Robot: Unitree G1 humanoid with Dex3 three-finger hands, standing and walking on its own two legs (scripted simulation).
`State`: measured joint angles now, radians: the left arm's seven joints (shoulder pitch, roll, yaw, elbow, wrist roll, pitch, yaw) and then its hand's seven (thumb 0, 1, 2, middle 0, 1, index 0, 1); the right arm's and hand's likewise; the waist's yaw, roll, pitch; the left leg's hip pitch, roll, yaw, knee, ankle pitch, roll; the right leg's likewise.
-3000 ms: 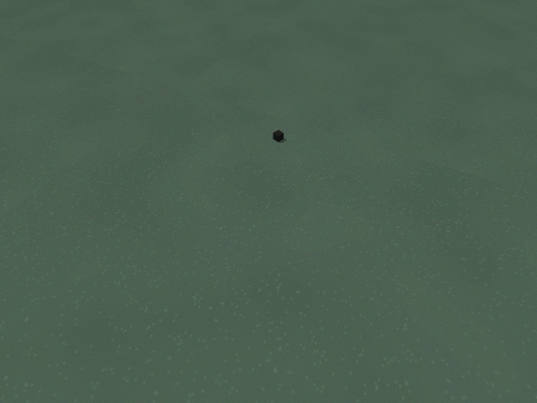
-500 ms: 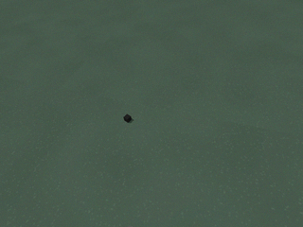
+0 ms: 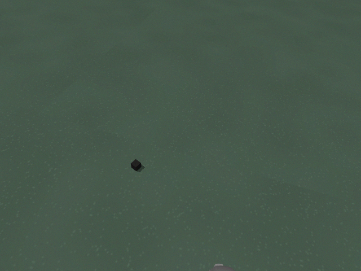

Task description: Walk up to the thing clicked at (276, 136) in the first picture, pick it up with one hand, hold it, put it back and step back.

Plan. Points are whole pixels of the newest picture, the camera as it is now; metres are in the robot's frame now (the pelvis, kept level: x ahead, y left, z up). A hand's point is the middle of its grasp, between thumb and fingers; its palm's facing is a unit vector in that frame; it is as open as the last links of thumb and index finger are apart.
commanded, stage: walk up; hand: left
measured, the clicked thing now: (136, 165) +0.88 +0.25 -0.75
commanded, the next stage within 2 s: none
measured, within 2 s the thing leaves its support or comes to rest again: neither
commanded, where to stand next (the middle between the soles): +0.56 +0.03 m, yaw +1 degrees
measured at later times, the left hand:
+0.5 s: hand (90, 224) +0.27 +0.23 -0.12, palm faces -0.01 -0.92 -0.39, open 7.4 cm
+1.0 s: hand (89, 178) +0.42 +0.28 -0.14, palm faces -0.07 -0.93 -0.36, open 7.4 cm
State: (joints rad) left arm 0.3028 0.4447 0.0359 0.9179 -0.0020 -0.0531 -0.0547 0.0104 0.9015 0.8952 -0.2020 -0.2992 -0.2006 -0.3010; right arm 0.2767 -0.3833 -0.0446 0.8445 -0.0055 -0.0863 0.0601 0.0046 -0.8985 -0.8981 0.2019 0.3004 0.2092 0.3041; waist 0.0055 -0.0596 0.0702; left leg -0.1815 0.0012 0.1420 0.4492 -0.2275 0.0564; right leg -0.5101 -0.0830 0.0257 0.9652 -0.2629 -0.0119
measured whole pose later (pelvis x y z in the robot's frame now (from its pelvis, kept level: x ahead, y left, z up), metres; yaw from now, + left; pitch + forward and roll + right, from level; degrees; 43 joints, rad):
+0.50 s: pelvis +0.19 -0.03 +0.00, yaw +1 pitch -3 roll +0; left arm 0.26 0.38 0.03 0.84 0.01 -0.09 -0.05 0.01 0.90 0.89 -0.21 -0.30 -0.20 -0.30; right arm 0.30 -0.43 -0.06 0.88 -0.02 -0.03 0.07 0.01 -0.90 -0.90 0.20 0.30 0.21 0.30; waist 0.01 0.06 0.07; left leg -0.49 0.09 -0.01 0.87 -0.29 0.00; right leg -0.21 -0.02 -0.10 0.48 -0.22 -0.05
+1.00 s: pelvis +0.37 +0.01 +0.00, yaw +0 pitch -2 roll +1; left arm 0.29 0.42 0.04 0.91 0.01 -0.04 -0.06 0.01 0.90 0.90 -0.20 -0.30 -0.20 -0.30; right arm 0.35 -0.41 -0.04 0.85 -0.02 -0.06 0.06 0.01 -0.90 -0.90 0.20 0.30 0.21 0.30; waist -0.02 -0.02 0.08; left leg -0.17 0.04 0.11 0.51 -0.30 0.02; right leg -0.48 -0.09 -0.03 0.74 -0.26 -0.01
